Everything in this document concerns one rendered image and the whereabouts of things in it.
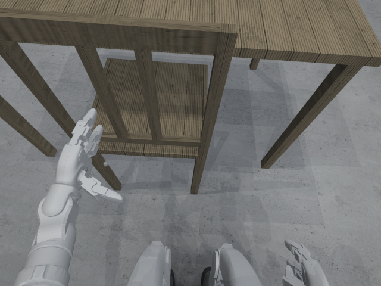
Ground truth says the table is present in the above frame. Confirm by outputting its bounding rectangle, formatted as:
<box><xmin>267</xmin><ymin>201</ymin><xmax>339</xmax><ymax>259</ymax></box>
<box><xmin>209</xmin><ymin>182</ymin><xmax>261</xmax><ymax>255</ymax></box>
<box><xmin>0</xmin><ymin>0</ymin><xmax>381</xmax><ymax>169</ymax></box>

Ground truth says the right robot hand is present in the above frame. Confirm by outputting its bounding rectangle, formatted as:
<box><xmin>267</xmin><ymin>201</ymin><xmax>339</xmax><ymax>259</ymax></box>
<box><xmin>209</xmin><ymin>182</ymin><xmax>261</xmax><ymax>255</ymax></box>
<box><xmin>282</xmin><ymin>239</ymin><xmax>329</xmax><ymax>286</ymax></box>

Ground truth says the right robot thigh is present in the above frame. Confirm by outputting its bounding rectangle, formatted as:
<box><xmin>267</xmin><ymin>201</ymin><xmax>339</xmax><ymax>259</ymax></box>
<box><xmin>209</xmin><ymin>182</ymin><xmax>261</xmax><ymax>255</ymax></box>
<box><xmin>212</xmin><ymin>248</ymin><xmax>262</xmax><ymax>286</ymax></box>

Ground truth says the chair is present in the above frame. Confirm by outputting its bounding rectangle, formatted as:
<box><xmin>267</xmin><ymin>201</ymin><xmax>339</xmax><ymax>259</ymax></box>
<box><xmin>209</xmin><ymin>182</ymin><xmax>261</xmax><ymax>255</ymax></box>
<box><xmin>0</xmin><ymin>8</ymin><xmax>238</xmax><ymax>195</ymax></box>

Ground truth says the robot right shin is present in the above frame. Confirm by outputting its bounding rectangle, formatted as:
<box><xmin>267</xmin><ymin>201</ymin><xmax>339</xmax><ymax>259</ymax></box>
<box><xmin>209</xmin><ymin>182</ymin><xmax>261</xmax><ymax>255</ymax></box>
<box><xmin>209</xmin><ymin>244</ymin><xmax>233</xmax><ymax>286</ymax></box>

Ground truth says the left robot forearm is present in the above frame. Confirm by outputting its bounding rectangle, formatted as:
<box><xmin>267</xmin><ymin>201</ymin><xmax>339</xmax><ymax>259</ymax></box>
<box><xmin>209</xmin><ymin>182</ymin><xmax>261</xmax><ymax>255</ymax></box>
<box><xmin>13</xmin><ymin>183</ymin><xmax>82</xmax><ymax>286</ymax></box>

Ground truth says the left robot hand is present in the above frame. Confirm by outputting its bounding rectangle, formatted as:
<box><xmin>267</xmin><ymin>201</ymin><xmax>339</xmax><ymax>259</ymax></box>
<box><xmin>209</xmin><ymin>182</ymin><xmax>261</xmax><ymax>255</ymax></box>
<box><xmin>55</xmin><ymin>108</ymin><xmax>123</xmax><ymax>203</ymax></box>

